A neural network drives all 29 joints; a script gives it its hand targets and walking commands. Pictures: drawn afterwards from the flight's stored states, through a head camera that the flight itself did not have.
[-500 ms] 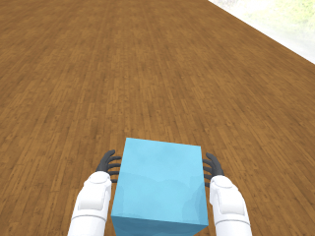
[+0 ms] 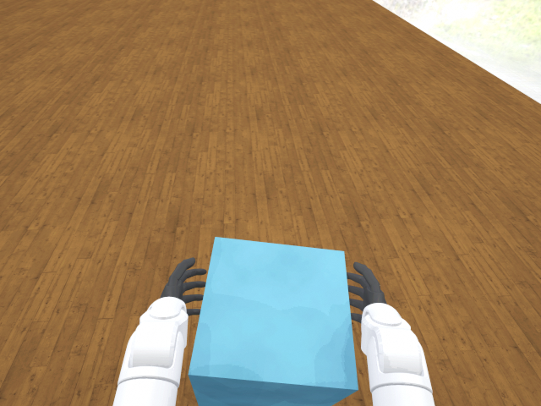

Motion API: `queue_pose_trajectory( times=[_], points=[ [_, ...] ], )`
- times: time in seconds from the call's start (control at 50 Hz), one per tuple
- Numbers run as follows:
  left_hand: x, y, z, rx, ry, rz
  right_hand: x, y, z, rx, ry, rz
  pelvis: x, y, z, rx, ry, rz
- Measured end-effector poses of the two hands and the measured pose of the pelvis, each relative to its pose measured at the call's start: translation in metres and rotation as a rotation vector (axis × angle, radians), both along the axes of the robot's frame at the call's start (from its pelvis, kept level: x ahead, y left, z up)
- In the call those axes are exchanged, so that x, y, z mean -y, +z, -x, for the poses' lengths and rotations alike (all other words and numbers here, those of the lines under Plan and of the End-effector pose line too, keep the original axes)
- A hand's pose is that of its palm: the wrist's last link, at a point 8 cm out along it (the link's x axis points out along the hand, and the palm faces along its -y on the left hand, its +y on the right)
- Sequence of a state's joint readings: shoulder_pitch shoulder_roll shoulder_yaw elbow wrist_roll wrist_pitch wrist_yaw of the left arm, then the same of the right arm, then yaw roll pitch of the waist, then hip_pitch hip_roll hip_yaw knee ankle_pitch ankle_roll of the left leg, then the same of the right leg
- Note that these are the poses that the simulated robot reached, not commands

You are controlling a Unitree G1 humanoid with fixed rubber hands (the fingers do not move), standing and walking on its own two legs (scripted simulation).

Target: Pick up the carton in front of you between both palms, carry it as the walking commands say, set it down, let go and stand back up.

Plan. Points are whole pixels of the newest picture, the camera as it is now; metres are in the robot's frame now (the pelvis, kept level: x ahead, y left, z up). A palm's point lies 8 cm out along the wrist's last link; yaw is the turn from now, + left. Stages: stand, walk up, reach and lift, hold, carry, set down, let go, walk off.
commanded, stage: hold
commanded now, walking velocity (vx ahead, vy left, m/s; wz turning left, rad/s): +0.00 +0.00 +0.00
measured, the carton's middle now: (267, 332) +0.29 +0.01 -0.06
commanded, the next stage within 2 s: set down in 0.54 s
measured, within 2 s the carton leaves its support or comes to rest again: neither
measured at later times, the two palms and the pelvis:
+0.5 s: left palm (193, 297) +0.28 +0.12 +0.05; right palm (400, 324) +0.25 -0.18 +0.05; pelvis -0.02 +0.00 -0.01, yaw -5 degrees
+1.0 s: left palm (206, 303) +0.34 +0.12 -0.05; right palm (372, 320) +0.31 -0.17 -0.05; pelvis +0.00 +0.00 -0.02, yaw -5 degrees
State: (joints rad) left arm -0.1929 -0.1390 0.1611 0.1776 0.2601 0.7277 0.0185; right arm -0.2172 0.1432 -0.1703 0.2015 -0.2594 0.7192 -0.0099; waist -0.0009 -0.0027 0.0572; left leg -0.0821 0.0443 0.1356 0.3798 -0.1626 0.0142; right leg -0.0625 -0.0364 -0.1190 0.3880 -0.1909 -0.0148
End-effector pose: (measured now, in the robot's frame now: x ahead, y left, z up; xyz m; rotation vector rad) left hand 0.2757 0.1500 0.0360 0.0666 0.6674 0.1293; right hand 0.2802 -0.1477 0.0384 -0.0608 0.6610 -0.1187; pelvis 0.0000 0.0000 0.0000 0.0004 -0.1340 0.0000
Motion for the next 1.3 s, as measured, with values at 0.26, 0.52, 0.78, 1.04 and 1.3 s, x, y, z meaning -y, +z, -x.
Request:
queue_pose_trajectory(
  times=[0.26,0.52,0.78,1.04,1.3],
  points=[
    [0.014,0.006,0.007,0.014,-0.058,0.015,0.015,0.006,0.023,0.015,-0.066,-0.021,-0.002,-0.004,0.021,0.050,-0.053,0.004],
    [0.030,0.014,-0.010,0.030,-0.093,0.030,0.030,0.014,0.024,0.033,-0.122,-0.045,-0.001,-0.006,0.016,0.058,-0.094,0.000],
    [0.029,0.001,-0.041,0.000,-0.074,0.030,0.028,0.001,-0.012,0.002,-0.133,-0.050,0.000,-0.005,-0.004,0.006,-0.087,-0.001],
    [0.029,-0.114,-0.060,-0.040,-0.086,0.017,0.025,-0.107,-0.032,-0.026,-0.166,-0.008,-0.004,-0.029,0.007,-0.327,-0.087,-0.011],
    [0.012,-0.208,-0.079,0.058,-0.044,0.040,0.004,-0.202,-0.046,0.075,-0.229,-0.053,-0.009,-0.104,0.039,-0.656,-0.068,-0.010]
  ],
)
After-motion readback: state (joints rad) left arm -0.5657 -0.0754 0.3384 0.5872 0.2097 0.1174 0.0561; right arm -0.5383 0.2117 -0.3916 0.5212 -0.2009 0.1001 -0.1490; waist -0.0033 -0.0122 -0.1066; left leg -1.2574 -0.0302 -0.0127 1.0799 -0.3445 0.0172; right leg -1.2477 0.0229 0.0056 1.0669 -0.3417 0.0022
